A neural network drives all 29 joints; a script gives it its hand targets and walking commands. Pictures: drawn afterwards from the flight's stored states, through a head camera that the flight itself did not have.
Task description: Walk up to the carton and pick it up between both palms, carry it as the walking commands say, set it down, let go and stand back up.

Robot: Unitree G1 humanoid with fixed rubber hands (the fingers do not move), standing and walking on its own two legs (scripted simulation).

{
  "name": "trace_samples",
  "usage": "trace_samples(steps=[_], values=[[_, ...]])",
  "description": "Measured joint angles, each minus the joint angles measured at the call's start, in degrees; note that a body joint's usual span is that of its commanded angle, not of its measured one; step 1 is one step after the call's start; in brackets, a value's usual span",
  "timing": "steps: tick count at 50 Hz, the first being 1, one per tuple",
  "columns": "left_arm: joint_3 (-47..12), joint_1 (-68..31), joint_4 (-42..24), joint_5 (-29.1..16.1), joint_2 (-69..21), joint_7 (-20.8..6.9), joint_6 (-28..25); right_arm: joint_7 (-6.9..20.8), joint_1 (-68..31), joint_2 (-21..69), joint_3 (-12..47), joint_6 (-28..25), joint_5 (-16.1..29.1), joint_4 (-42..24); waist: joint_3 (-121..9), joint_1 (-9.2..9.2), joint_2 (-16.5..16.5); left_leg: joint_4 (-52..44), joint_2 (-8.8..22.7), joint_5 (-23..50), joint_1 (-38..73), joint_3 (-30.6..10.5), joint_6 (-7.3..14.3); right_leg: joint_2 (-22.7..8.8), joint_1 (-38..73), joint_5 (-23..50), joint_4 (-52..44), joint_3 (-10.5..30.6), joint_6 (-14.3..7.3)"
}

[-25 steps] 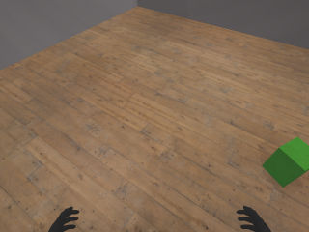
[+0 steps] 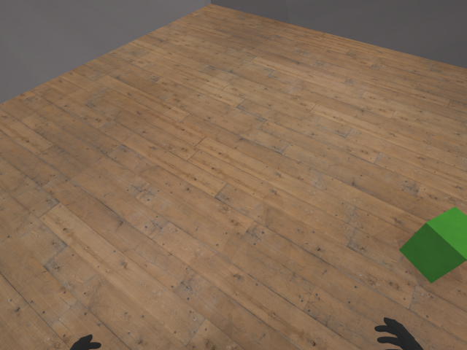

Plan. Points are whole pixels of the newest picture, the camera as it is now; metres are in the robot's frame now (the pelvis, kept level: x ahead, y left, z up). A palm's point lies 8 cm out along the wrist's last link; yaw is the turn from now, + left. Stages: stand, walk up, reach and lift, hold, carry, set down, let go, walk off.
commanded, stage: stand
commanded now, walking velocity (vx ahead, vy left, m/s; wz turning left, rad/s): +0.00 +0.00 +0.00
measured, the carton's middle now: (443, 245) +0.60 -0.91 -0.63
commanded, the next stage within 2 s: none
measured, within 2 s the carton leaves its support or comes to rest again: neither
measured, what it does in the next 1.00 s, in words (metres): stands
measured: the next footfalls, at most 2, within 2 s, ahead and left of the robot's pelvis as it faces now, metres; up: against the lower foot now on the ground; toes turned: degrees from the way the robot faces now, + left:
none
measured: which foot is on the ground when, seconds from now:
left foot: down 0.00-1.00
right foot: down 0.00-1.00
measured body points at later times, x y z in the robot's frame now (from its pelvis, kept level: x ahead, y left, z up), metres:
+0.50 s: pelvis +0.00 +0.00 +0.02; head +0.01 -0.01 +0.47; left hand +0.11 +0.29 -0.10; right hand +0.10 -0.31 -0.10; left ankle +0.00 +0.13 -0.72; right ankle +0.00 -0.12 -0.72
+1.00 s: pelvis +0.00 +0.00 +0.03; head +0.01 -0.01 +0.48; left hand +0.10 +0.30 -0.10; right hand +0.09 -0.31 -0.10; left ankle +0.00 +0.13 -0.72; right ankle +0.00 -0.12 -0.72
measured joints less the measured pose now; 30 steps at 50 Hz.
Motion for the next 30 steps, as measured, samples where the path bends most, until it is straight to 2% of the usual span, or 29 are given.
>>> trace_samples(steps=[12, 30], values=[[-0.8, -1.5, 5.1, -0.3, -0.5, -0.1, 0.3, -0.1, -1.3, 0.2, 0.6, 0.2, 0.3, 6.1, 0.7, 0.62, -0.2, -8.0, 0.0, 4.4, 4.4, 0.1, -0.2, -0.1, 4.2, 4.1, -7.5, 0.0, 0.0], [-1.5, -2.9, 10.9, -0.8, -0.4, 0.0, -0.4, 0.1, -1.9, 0.1, 1.2, 0.6, 0.5, 11.1, 0.4, 0.1, -0.1, -16.4, 0.4, 8.8, 8.8, 0.3, -0.6, 0.3, 8.3, 8.5, -15.7, 0.1, -0.2]])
